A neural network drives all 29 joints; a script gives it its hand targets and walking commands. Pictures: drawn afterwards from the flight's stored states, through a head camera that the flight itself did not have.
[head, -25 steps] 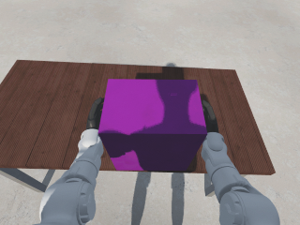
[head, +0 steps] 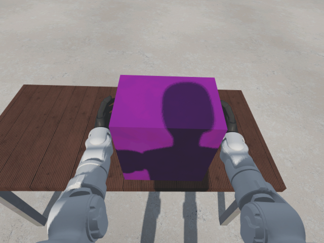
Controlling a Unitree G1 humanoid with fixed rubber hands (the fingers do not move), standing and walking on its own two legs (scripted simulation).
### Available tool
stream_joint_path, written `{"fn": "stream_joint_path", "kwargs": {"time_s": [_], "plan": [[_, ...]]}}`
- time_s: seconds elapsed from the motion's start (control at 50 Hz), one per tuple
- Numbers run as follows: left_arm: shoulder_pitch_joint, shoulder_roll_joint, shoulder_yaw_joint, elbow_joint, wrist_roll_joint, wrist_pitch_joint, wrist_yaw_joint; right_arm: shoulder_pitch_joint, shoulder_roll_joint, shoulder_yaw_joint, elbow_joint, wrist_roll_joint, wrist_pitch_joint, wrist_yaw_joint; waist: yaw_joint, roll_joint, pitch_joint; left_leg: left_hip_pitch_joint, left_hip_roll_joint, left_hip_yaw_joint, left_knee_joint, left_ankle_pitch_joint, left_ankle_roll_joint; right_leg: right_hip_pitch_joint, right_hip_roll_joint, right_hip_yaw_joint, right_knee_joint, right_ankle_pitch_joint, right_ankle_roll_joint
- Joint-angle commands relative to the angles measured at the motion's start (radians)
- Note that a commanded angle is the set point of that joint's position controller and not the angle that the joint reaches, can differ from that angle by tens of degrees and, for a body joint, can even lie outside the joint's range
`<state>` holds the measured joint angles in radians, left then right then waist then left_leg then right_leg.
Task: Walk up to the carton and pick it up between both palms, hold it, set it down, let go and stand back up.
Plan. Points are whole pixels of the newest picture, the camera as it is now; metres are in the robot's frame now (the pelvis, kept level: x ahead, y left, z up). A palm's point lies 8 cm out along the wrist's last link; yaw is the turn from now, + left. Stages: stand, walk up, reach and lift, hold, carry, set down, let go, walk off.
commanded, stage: reach and lift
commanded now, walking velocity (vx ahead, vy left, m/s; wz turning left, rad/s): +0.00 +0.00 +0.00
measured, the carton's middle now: (165, 133) +0.41 +0.00 +0.04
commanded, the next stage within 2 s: hold in 1.92 s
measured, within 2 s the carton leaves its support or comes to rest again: neither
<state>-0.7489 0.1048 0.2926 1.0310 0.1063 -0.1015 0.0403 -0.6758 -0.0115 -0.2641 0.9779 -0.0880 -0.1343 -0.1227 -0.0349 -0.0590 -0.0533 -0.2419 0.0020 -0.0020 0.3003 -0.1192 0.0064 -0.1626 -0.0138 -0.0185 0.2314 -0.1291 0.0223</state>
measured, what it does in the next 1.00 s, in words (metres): stands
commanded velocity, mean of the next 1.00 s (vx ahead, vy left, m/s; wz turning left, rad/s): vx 0.00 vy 0.00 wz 0.00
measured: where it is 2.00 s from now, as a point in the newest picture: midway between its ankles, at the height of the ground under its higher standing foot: outside the picture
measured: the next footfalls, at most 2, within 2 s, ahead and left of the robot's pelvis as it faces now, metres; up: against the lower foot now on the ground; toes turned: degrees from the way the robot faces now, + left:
none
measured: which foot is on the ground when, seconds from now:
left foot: down 0.00-1.00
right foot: down 0.00-1.00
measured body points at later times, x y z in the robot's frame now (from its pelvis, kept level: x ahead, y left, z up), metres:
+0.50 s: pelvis +0.00 -0.01 +0.00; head -0.02 +0.03 +0.45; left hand +0.39 +0.18 +0.12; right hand +0.38 -0.16 +0.12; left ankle +0.02 +0.11 -0.75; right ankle -0.01 -0.13 -0.75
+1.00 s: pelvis -0.01 -0.01 +0.00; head -0.04 +0.03 +0.45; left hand +0.37 +0.17 +0.14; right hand +0.37 -0.16 +0.14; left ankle +0.02 +0.11 -0.75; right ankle -0.01 -0.13 -0.75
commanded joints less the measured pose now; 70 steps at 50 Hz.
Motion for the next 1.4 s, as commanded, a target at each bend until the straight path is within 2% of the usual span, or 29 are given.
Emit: {"fn": "stream_joint_path", "kwargs": {"time_s": [0.0, 0.02, 0.06, 0.08, 0.1, 0.12, 0.2, 0.3, 0.36, 0.38, 0.46, 0.5, 0.52, 0.58, 0.68, 0.76, 0.84, 0.88, 0.9, 0.98, 1.06, 1.1, 1.12, 1.2, 1.22, 1.24, 1.26, 1.3, 1.38], "plan": [[-0.565, -0.666, -0.337, -0.239, 0.047, 0.008, -0.199, -0.621, 0.603, 0.305, -0.268, -0.034, -0.048, 0.154, -0.018, 0.090, -0.532, 0.202, -0.022, 0.075, 0.005, 0.234, -0.058, 0.227, 0.025, -0.050, 0.031, 0.236, 0.000], [-0.503, -0.667, -0.308, -0.168, 0.075, 0.037, -0.195, -0.599, 0.580, 0.315, -0.209, -0.031, -0.033, 0.155, 0.001, 0.087, -0.444, 0.214, -0.028, 0.080, -0.005, 0.235, -0.059, 0.192, 0.032, -0.049, 0.007, 0.199, 0.003], [-0.533, -0.683, -0.358, -0.290, 0.038, 0.055, -0.187, -0.631, 0.592, 0.372, -0.333, 0.019, -0.040, 0.154, 0.008, 0.094, -0.505, 0.279, -0.019, 0.063, 0.034, 0.362, -0.078, 0.199, 0.051, -0.059, 0.020, 0.256, 0.000], [-0.543, -0.642, -0.322, -0.261, 0.055, 0.070, -0.192, -0.574, 0.581, 0.356, -0.207, 0.017, -0.009, 0.154, 0.008, 0.073, -0.407, 0.263, -0.024, 0.073, 0.015, 0.303, -0.070, 0.179, 0.052, -0.054, 0.003, 0.207, 0.005], [-0.512, -0.677, -0.352, -0.329, 0.044, 0.089, -0.194, -0.622, 0.597, 0.389, -0.340, 0.036, -0.028, 0.148, 0.022, 0.089, -0.489, 0.262, -0.021, 0.068, 0.038, 0.351, -0.070, 0.234, 0.046, -0.049, 0.023, 0.286, 0.003], [-0.516, -0.649, -0.341, -0.302, 0.056, 0.104, -0.195, -0.568, 0.585, 0.381, -0.225, 0.041, 0.002, 0.143, 0.012, 0.083, -0.409, 0.234, -0.026, 0.076, 0.023, 0.294, -0.066, 0.228, 0.044, -0.044, 0.021, 0.251, 0.007], [-0.475, -0.662, -0.385, -0.371, 0.039, 0.168, -0.197, -0.568, 0.549, 0.381, -0.313, 0.053, 0.014, 0.134, -0.022, 0.090, -0.400, 0.285, -0.029, 0.068, 0.028, 0.340, -0.079, 0.220, 0.053, -0.072, 0.012, 0.255, 0.007], [-0.464, -0.703, -0.499, -0.640, -0.010, 0.235, -0.173, -0.568, 0.544, 0.496, -0.498, 0.167, 0.045, 0.106, -0.032, 0.156, -0.510, 0.398, -0.022, 0.022, 0.118, 0.591, -0.116, 0.191, 0.088, -0.067, 0.024, 0.348, 0.000], [-0.362, -0.648, -0.394, -0.524, 0.045, 0.322, -0.202, -0.510, 0.514, 0.490, -0.455, 0.145, 0.116, 0.100, -0.005, 0.023, -0.287, 0.290, -0.036, 0.041, 0.019, 0.281, -0.062, 0.224, 0.059, -0.053, -0.012, 0.219, 0.010], [-0.362, -0.638, -0.403, -0.545, 0.059, 0.344, -0.215, -0.532, 0.507, 0.448, -0.465, 0.133, 0.118, 0.106, -0.018, 0.045, -0.289, 0.273, -0.043, 0.062, 0.007, 0.214, -0.056, 0.243, 0.044, -0.048, -0.006, 0.201, 0.012], [-0.382, -0.670, -0.462, -0.675, 0.018, 0.382, -0.212, -0.604, 0.493, 0.504, -0.629, 0.170, 0.112, 0.099, -0.036, 0.052, -0.410, 0.343, -0.042, 0.035, 0.044, 0.362, -0.068, 0.246, 0.062, -0.076, 0.015, 0.294, 0.010], [-0.447, -0.627, -0.413, -0.620, 0.062, 0.414, -0.230, -0.543, 0.482, 0.426, -0.435, 0.140, 0.163, 0.103, -0.063, 0.089, -0.215, 0.296, -0.042, 0.046, -0.005, 0.171, -0.063, 0.189, 0.050, -0.073, -0.017, 0.103, 0.006], [-0.399, -0.641, -0.417, -0.654, 0.060, 0.426, -0.234, -0.587, 0.488, 0.437, -0.578, 0.131, 0.147, 0.105, -0.028, 0.059, -0.297, 0.299, -0.043, 0.050, -0.010, 0.159, -0.042, 0.218, 0.042, -0.071, -0.009, 0.130, 0.013], [-0.433, -0.630, -0.423, -0.729, 0.038, 0.426, -0.236, -0.595, 0.484, 0.444, -0.608, 0.144, 0.146, 0.104, -0.048, 0.088, -0.386, 0.292, -0.047, 0.045, 0.009, 0.216, -0.047, 0.250, 0.040, -0.073, 0.013, 0.220, 0.012], [-0.365, -0.620, -0.367, -0.652, 0.075, 0.471, -0.235, -0.582, 0.468, 0.420, -0.539, 0.145, 0.175, 0.117, -0.031, 0.057, -0.244, 0.287, -0.037, 0.054, -0.030, 0.087, -0.030, 0.176, 0.038, -0.083, -0.013, 0.048, 0.008], [-0.350, -0.631, -0.389, -0.761, 0.060, 0.499, -0.232, -0.582, 0.473, 0.466, -0.624, 0.172, 0.174, 0.103, -0.043, 0.051, -0.322, 0.338, -0.046, 0.051, 0.000, 0.240, -0.042, 0.237, 0.051, -0.082, 0.006, 0.189, 0.004], [-0.396, -0.623, -0.409, -0.788, 0.061, 0.518, -0.224, -0.594, 0.459, 0.473, -0.615, 0.164, 0.185, 0.117, -0.031, 0.072, -0.306, 0.310, -0.042, 0.051, -0.020, 0.120, -0.025, 0.194, 0.041, -0.085, 0.003, 0.080, 0.004], [-0.349, -0.638, -0.435, -0.852, 0.048, 0.528, -0.222, -0.601, 0.470, 0.520, -0.698, 0.206, 0.197, 0.113, -0.034, 0.052, -0.378, 0.341, -0.048, 0.043, 0.015, 0.225, -0.034, 0.239, 0.051, -0.078, 0.019, 0.203, 0.012], [-0.363, -0.654, -0.481, -0.905, 0.029, 0.534, -0.216, -0.603, 0.485, 0.544, -0.712, 0.237, 0.202, 0.105, -0.052, 0.109, -0.399, 0.365, -0.044, 0.029, 0.032, 0.295, -0.047, 0.234, 0.056, -0.082, 0.027, 0.238, 0.005], [-0.335, -0.604, -0.434, -0.822, 0.062, 0.575, -0.228, -0.581, 0.467, 0.507, -0.622, 0.221, 0.246, 0.105, -0.026, 0.087, -0.253, 0.297, -0.049, 0.041, -0.024, 0.121, -0.028, 0.197, 0.045, -0.072, -0.003, 0.071, 0.006], [-0.422, -0.647, -0.505, -0.921, -0.011, 0.553, -0.223, -0.614, 0.488, 0.511, -0.684, 0.227, 0.246, 0.099, -0.072, 0.061, -0.373, 0.340, -0.046, 0.032, 0.008, 0.191, -0.038, 0.201, 0.057, -0.084, 0.016, 0.154, 0.009], [-0.413, -0.650, -0.499, -0.920, 0.011, 0.560, -0.217, -0.630, 0.491, 0.516, -0.694, 0.245, 0.245, 0.101, -0.065, 0.115, -0.385, 0.351, -0.045, 0.031, 0.021, 0.221, -0.043, 0.190, 0.055, -0.074, 0.020, 0.160, -0.001], [-0.354, -0.628, -0.449, -0.806, 0.047, 0.589, -0.222, -0.609, 0.449, 0.481, -0.621, 0.225, 0.267, 0.099, -0.064, 0.084, -0.254, 0.337, -0.045, 0.040, -0.011, 0.172, -0.036, 0.156, 0.059, -0.081, -0.015, 0.082, 0.004], [-0.364, -0.639, -0.434, -0.792, 0.060, 0.603, -0.229, -0.582, 0.428, 0.422, -0.553, 0.221, 0.277, 0.113, -0.078, 0.096, -0.217, 0.304, -0.032, 0.028, -0.027, 0.095, -0.040, 0.169, 0.061, -0.083, -0.020, 0.012, -0.007], [-0.415, -0.655, -0.470, -0.899, 0.023, 0.586, -0.222, -0.625, 0.467, 0.491, -0.663, 0.236, 0.265, 0.114, -0.051, 0.067, -0.332, 0.327, -0.034, 0.028, -0.015, 0.157, -0.034, 0.206, 0.069, -0.073, -0.001, 0.088, -0.001], [-0.452, -0.638, -0.522, -1.009, -0.024, 0.565, -0.216, -0.605, 0.498, 0.536, -0.708, 0.270, 0.253, 0.110, -0.081, 0.078, -0.473, 0.368, -0.045, 0.029, 0.028, 0.302, -0.036, 0.237, 0.062, -0.062, 0.023, 0.256, 0.001], [-0.372, -0.635, -0.495, -0.943, 0.001, 0.583, -0.210, -0.661, 0.483, 0.576, -0.763, 0.288, 0.263, 0.096, -0.047, 0.037, -0.440, 0.359, -0.046, 0.025, 0.039, 0.336, -0.038, 0.261, 0.066, -0.063, 0.029, 0.314, 0.010], [-0.384, -0.637, -0.480, -0.905, 0.033, 0.593, -0.216, -0.609, 0.487, 0.543, -0.679, 0.276, 0.282, 0.091, -0.064, 0.102, -0.330, 0.340, -0.051, 0.032, 0.018, 0.238, -0.043, 0.225, 0.056, -0.072, 0.011, 0.203, 0.013], [-0.409, -0.611, -0.444, -0.893, 0.040, 0.611, -0.228, -0.614, 0.479, 0.491, -0.625, 0.246, 0.298, 0.106, -0.049, 0.062, -0.256, 0.288, -0.041, 0.029, -0.030, 0.074, -0.013, 0.176, 0.045, -0.068, -0.013, 0.040, 0.005]]}}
